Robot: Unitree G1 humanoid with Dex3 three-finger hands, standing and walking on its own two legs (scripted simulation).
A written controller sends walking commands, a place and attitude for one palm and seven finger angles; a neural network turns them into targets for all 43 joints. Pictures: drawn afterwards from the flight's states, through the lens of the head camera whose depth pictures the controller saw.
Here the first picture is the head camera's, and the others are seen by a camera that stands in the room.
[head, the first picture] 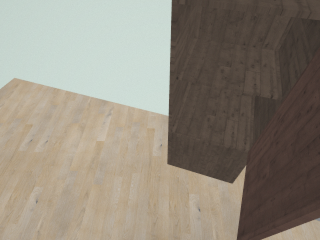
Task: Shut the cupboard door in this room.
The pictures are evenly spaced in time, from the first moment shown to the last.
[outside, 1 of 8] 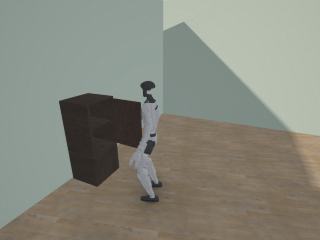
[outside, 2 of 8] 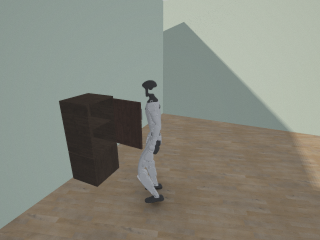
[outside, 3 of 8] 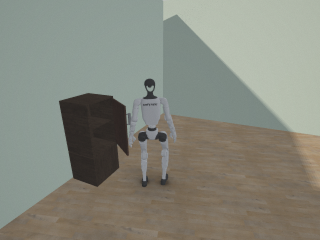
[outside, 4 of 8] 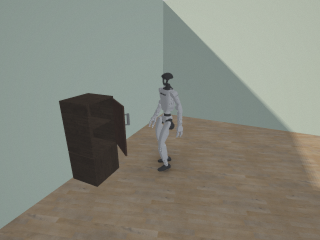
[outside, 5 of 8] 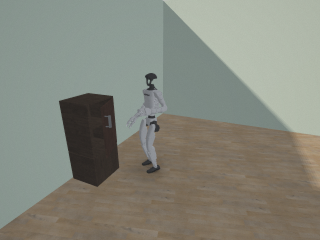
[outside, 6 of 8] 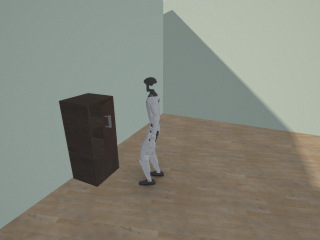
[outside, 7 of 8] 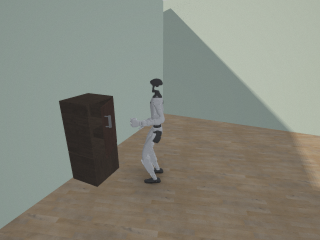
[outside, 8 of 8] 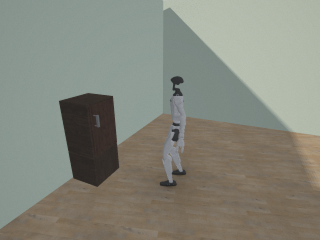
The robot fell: no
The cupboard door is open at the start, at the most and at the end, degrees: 87 87 0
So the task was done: yes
